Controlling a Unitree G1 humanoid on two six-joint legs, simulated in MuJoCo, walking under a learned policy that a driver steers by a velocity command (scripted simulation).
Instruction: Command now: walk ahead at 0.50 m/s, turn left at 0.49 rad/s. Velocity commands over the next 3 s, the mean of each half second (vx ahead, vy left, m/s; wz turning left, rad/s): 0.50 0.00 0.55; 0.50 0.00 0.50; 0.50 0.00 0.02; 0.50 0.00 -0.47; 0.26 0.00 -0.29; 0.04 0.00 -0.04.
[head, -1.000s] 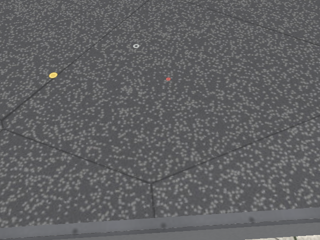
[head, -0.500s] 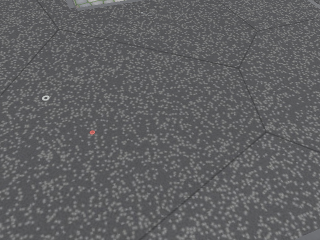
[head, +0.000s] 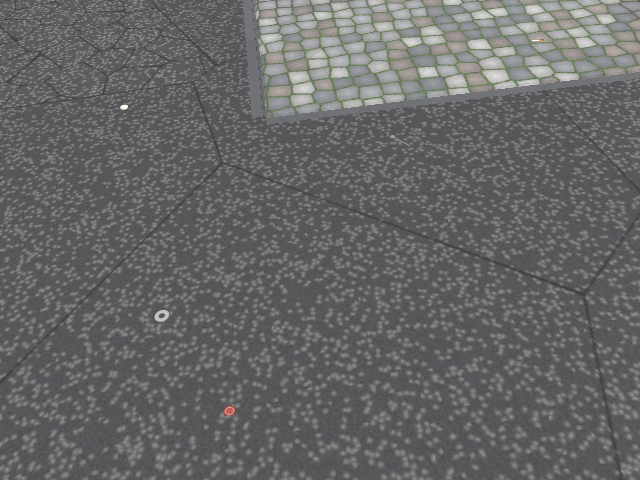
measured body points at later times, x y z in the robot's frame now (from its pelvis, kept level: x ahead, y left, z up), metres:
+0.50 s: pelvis +0.26 +0.03 +0.02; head +0.29 +0.04 +0.47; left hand +0.30 +0.34 -0.09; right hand +0.45 -0.21 -0.08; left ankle +0.32 +0.10 -0.70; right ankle +0.13 -0.15 -0.58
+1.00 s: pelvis +0.57 +0.07 +0.03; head +0.60 +0.08 +0.48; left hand +0.58 +0.38 -0.06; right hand +0.79 -0.13 -0.08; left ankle +0.39 +0.12 -0.60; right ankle +0.70 +0.02 -0.70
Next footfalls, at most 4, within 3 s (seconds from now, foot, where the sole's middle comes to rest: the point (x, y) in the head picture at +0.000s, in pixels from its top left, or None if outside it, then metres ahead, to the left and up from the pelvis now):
0.40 left None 0.35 0.12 -0.73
0.90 right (340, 396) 0.73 0.04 -0.73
1.40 left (190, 368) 0.81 0.39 -0.73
1.92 right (254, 252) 1.18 0.28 -0.73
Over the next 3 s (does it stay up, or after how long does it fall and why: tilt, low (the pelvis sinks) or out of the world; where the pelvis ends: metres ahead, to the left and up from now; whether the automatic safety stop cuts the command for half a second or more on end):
stays up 1.31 0.37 0.04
